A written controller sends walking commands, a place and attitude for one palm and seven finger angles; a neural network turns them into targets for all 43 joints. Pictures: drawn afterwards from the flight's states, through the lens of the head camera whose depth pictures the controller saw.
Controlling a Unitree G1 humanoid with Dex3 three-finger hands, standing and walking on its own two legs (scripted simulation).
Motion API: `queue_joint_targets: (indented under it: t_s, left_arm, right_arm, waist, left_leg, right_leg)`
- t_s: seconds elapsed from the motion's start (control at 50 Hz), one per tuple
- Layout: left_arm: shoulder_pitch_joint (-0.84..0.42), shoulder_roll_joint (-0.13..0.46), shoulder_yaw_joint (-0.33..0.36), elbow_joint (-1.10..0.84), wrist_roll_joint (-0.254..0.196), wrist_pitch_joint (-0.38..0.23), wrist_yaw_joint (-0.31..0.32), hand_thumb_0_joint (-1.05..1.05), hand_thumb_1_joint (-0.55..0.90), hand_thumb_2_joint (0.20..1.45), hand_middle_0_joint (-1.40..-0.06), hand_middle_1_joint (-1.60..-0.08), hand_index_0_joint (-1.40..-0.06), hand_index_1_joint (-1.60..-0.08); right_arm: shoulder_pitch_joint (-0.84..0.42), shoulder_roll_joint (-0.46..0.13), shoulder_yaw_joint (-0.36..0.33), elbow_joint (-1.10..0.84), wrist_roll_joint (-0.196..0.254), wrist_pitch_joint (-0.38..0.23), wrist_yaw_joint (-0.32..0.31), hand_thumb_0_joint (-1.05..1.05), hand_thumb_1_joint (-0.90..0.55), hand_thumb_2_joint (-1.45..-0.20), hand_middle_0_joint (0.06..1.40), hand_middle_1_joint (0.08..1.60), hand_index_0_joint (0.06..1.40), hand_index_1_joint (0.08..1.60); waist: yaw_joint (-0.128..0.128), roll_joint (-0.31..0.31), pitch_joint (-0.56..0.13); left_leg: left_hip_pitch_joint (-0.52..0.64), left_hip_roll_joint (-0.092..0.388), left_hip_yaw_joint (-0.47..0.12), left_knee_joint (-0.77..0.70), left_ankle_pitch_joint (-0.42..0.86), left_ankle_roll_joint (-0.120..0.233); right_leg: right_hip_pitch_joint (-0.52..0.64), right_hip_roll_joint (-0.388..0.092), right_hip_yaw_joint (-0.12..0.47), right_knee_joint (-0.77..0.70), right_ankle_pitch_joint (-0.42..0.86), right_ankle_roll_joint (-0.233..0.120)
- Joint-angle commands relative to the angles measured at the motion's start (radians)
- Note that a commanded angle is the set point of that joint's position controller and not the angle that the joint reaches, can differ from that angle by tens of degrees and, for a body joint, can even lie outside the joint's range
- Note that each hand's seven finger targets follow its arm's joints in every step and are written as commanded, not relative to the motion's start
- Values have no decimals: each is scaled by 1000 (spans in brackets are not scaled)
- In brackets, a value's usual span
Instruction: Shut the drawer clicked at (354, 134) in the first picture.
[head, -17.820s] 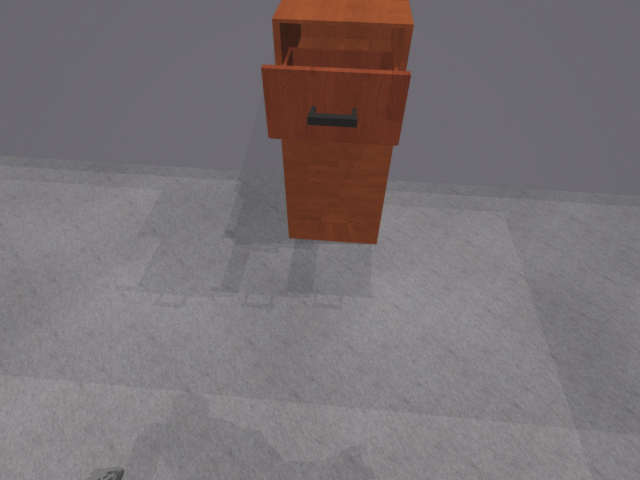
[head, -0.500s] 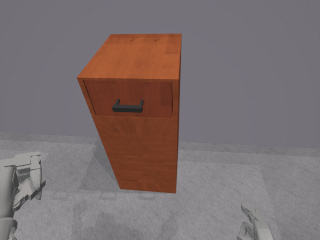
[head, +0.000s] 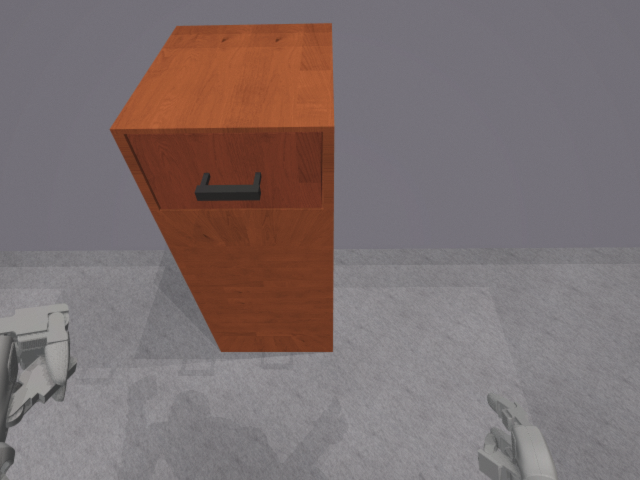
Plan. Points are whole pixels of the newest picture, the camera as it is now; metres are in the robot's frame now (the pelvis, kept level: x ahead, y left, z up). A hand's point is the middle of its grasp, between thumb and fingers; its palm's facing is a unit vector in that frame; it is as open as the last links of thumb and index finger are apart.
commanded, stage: step back with the hand held close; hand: left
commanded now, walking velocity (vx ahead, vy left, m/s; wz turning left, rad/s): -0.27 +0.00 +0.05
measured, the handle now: (230, 185) +0.60 +0.20 +0.00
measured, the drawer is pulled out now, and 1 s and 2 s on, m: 0.00 0.00 0.00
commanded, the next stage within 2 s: stop stepping back and stand still in 1.10 s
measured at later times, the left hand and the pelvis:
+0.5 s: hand out of the picture +0.10 +0.25 +0.16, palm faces +0.41 -0.79 -0.45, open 3.3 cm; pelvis -0.08 +0.01 -0.01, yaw +2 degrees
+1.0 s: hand out of the picture +0.03 +0.24 +0.16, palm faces +0.30 -0.83 -0.48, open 3.3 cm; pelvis -0.16 +0.01 -0.02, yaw +2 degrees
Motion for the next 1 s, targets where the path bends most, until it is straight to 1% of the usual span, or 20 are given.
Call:
queue_joint_targets:
  t_s: [0.0, 0.08, 0.16, 0.3, 0.42, 0.48, 0.54, 0.58, 0.6, 0.64, 0.68, 0.72, 0.74, 0.76, 0.8, 0.82, 0.84, 0.92, 0.96, 0.98]
  left_arm:
    - [50, 194, 167, -252, -13, -69, 32, 0, 900, 900, -1400, -1600, -1400, -1600]
    - [55, 192, 162, -274, -11, -74, 39, 0, 900, 900, -1400, -1600, -1400, -1600]
    - [53, 188, 165, -285, -1, -84, 43, 0, 900, 900, -1400, -1600, -1400, -1600]
    - [12, 168, 160, -279, 17, -117, 53, 0, 900, 900, -1400, -1600, -1400, -1600]
    - [-22, 172, 145, -293, 13, -137, 66, 0, 900, 900, -1400, -1600, -1400, -1600]
    - [-30, 172, 134, -288, 6, -141, 78, 0, 900, 900, -1400, -1600, -1400, -1600]
    - [-19, 188, 151, -305, 13, -151, 84, 0, 900, 900, -1400, -1600, -1400, -1600]
    - [-5, 188, 174, -328, 31, -162, 78, 0, 900, 900, -1400, -1600, -1400, -1600]
    - [8, 191, 188, -312, 39, -165, 73, 0, 900, 900, -1400, -1600, -1400, -1600]
    - [22, 195, 198, -313, 40, -171, 64, 0, 900, 900, -1400, -1600, -1400, -1600]
    - [45, 178, 189, -309, 33, -179, 54, 0, 900, 900, -1400, -1600, -1400, -1600]
    - [65, 180, 185, -312, 14, -191, 43, 0, 900, 900, -1400, -1600, -1400, -1600]
    - [55, 175, 168, -331, 6, -199, 36, 0, 900, 900, -1400, -1600, -1400, -1600]
    - [52, 194, 179, -355, 0, -208, 40, 0, 900, 900, -1400, -1600, -1400, -1600]
    - [20, 210, 166, -364, -7, -216, 37, 0, 900, 900, -1400, -1600, -1400, -1600]
    - [27, 221, 169, -359, -9, -208, 37, 0, 900, 900, -1400, -1600, -1400, -1600]
    - [42, 232, 181, -349, -11, -199, 35, 0, 900, 900, -1400, -1600, -1400, -1600]
    - [53, 248, 194, -308, -26, -188, 41, 0, 900, 900, -1400, -1600, -1400, -1600]
    - [17, 265, 204, -307, -27, -183, 52, 0, 900, 900, -1400, -1600, -1400, -1600]
    - [11, 251, 191, -277, -24, -178, 54, 0, 900, 900, -1400, -1600, -1400, -1600]
  right_arm:
    - [-97, -89, -41, -182, 4, -34, -15, 0, -900, -900, 200, 300, 200, 300]
    - [-91, -91, -43, -185, 5, -41, -22, 0, -900, -900, 200, 300, 200, 300]
    - [-81, -104, -47, -184, 0, -64, -23, 0, -900, -900, 200, 300, 200, 300]
    - [-58, -104, -45, -183, 5, -105, -28, 0, -900, -900, 200, 300, 200, 300]
    - [-37, -96, -47, -154, -7, -122, -25, 0, -900, -900, 200, 300, 200, 300]
    - [-33, -93, -44, -135, -7, -115, -27, 0, -900, -900, 200, 300, 200, 300]
    - [-50, -105, -43, -141, -6, -114, -30, 0, -900, -900, 200, 300, 200, 300]
    - [-72, -121, -45, -155, -3, -128, -34, 0, -900, -900, 200, 300, 200, 300]
    - [-73, -112, -50, -158, -7, -133, -35, 0, -900, -900, 200, 300, 200, 300]
    - [-70, -109, -58, -160, -13, -147, -31, 0, -900, -900, 200, 300, 200, 300]
    - [-68, -108, -54, -150, -19, -161, -25, 0, -900, -900, 200, 300, 200, 300]
    - [-50, -108, -51, -114, -29, -170, -20, 0, -900, -900, 200, 300, 200, 300]
    - [-41, -107, -48, -98, -28, -172, -13, 0, -900, -900, 200, 300, 200, 300]
    - [-24, -94, -46, -81, -28, -169, -9, 0, -900, -900, 200, 300, 200, 300]
    - [-32, -80, -45, -76, -18, -151, -6, 0, -900, -900, 200, 300, 200, 300]
    - [-40, -86, -53, -90, -10, -143, -6, 0, -900, -900, 200, 300, 200, 300]
    - [-56, -90, -58, -106, -4, -133, -7, 0, -900, -900, 200, 300, 200, 300]
    - [-91, -80, -51, -125, 4, -103, -14, 0, -900, -900, 200, 300, 200, 300]
    - [-86, -77, -50, -110, -7, -98, -18, 0, -900, -900, 200, 300, 200, 300]
    - [-83, -67, -46, -102, -8, -93, -20, 0, -900, -900, 200, 300, 200, 300]
  waist:
    - [23, -16, -199]
    - [21, 30, -174]
    - [21, 72, -148]
    - [-1, 5, -73]
    - [-14, -103, -61]
    - [-23, -98, -68]
    - [-20, 17, -58]
    - [-6, 182, -83]
    - [6, 185, -100]
    - [7, 109, -105]
    - [3, 103, -82]
    - [-2, 90, -90]
    - [-3, 88, -123]
    - [-6, 53, -186]
    - [-13, -15, -317]
    - [-13, -67, -343]
    - [-10, -76, -328]
    - [-19, -88, -140]
    - [-25, -94, -91]
    - [-30, -103, -57]
  left_leg:
    - [11, 82, -82, -34, 438, 6]
    - [-56, 96, -101, -58, 377, 12]
    - [-202, 116, -128, -106, 178, 31]
    - [-447, 118, -164, -137, -278, 57]
    - [-236, 36, -121, 47, -228, 14]
    - [-124, 18, -114, 95, -168, -6]
    - [-249, 81, -193, -71, -261, 22]
    - [-524, 218, -346, -310, -467, 81]
    - [-570, 259, -380, -324, -476, 102]
    - [-554, 264, -356, -261, -398, 121]
    - [-519, 241, -329, -223, -332, 112]
    - [-377, 213, -300, -170, -159, 98]
    - [-274, 186, -263, -128, -34, 77]
    - [-113, 159, -212, -40, 239, 53]
    - [117, 107, -86, 74, 544, 12]
    - [138, 92, -67, 99, 525, 4]
    - [120, 83, -66, 100, 421, 2]
    - [65, 14, -75, 199, 30, -28]
    - [53, -3, -95, 261, 11, -45]
    - [52, 0, -107, 250, 29, -44]
  right_leg:
    - [102, -48, 22, 46, 449, -4]
    - [93, -31, 16, 78, 364, 3]
    - [132, -11, 19, 133, 263, 7]
    - [159, -16, 63, 156, 115, 5]
    - [-138, -92, 164, -79, -179, -40]
    - [-251, -113, 138, -122, -230, -51]
    - [-149, -34, 61, -16, -198, -14]
    - [136, 72, 1, 298, -50, 18]
    - [182, 86, 9, 387, -11, 19]
    - [168, 85, 41, 390, -42, 14]
    - [141, 84, 44, 302, -63, 7]
    - [73, 71, 46, 163, -12, -1]
    - [30, 62, 52, 104, 52, -6]
    - [-32, 21, 84, 44, 203, -7]
    - [-95, -28, 102, 31, 506, 36]
    - [-94, -41, 92, 31, 554, 62]
    - [-108, -48, 94, 18, 473, 55]
    - [-342, -133, 184, -144, 61, -35]
    - [-415, -173, 206, -173, -18, -98]
    - [-433, -166, 190, -161, -10, -102]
